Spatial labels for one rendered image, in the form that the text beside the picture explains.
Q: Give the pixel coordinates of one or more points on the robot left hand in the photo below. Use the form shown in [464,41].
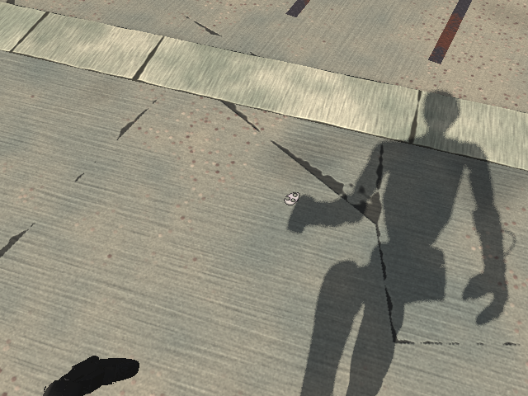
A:
[91,374]

